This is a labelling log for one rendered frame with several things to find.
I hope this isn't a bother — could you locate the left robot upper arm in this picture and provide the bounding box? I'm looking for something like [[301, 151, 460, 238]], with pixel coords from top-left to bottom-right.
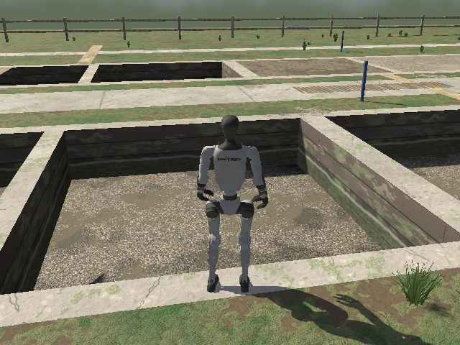
[[198, 145, 215, 184]]

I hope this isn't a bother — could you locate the left robot forearm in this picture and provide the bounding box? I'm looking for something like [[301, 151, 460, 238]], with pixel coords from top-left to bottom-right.
[[197, 174, 206, 193]]

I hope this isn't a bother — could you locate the robot left hand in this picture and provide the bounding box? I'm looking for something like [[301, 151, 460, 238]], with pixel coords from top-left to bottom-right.
[[197, 189, 213, 201]]

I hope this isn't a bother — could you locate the robot right hand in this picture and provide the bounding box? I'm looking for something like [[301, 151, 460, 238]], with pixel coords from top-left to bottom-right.
[[252, 195, 269, 209]]

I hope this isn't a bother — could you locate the right robot upper arm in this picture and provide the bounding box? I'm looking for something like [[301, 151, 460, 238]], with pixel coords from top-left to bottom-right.
[[245, 146, 264, 186]]

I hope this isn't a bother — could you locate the robot head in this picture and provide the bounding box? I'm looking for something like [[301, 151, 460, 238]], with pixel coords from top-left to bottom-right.
[[218, 115, 242, 150]]

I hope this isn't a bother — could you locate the right robot forearm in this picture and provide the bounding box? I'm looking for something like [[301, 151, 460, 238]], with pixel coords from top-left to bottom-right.
[[256, 175, 267, 198]]

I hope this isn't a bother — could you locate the robot left shin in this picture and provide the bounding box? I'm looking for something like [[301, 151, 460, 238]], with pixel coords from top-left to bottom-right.
[[208, 234, 219, 282]]

